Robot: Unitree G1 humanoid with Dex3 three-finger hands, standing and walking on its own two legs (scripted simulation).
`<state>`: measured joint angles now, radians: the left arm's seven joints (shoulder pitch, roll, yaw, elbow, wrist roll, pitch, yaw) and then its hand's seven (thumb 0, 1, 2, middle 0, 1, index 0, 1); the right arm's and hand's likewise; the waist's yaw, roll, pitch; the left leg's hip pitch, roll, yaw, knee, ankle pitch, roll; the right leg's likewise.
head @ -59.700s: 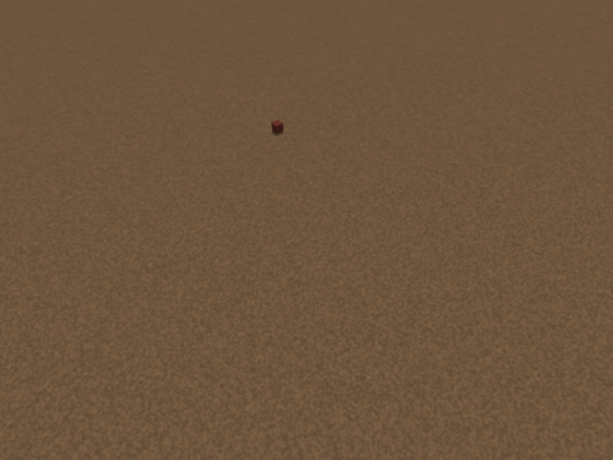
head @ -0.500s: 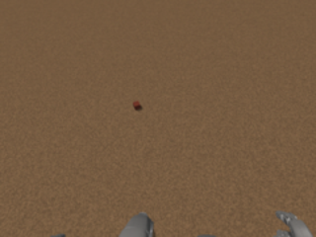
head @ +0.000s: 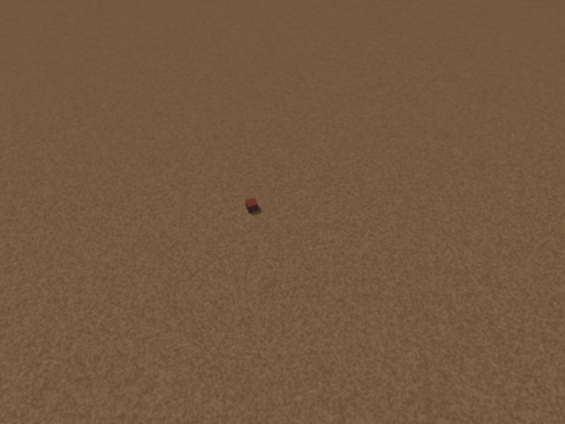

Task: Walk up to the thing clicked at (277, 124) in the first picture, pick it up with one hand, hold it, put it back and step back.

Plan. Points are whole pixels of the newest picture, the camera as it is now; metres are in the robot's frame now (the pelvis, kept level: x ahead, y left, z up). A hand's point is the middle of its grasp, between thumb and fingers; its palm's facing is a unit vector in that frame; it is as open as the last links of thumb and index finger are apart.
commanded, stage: step back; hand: left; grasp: from above
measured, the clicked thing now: (251, 205) +1.13 +0.20 -0.74
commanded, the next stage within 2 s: stand in 0.58 s
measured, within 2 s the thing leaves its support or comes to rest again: neither
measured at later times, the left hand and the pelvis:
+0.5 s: hand out of the picture +0.13 +0.29 -0.15, palm faces +0.01 -0.94 -0.35, open 7.4 cm; pelvis +0.05 +0.03 +0.01, yaw +0 degrees
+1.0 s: hand out of the picture +0.13 +0.27 -0.14, palm faces -0.04 -0.94 -0.33, open 7.4 cm; pelvis +0.05 +0.02 +0.02, yaw +0 degrees
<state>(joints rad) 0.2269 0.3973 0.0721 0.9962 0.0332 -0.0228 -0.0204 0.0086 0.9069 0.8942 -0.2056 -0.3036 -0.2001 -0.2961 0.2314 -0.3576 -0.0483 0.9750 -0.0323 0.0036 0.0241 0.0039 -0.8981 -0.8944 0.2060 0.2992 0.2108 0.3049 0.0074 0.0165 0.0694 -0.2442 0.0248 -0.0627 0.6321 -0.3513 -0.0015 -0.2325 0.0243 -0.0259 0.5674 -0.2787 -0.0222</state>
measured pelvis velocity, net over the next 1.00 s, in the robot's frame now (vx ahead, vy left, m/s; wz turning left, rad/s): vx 0.05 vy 0.02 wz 0.00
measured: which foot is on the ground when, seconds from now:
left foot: down 0.00-1.00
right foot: down 0.00-1.00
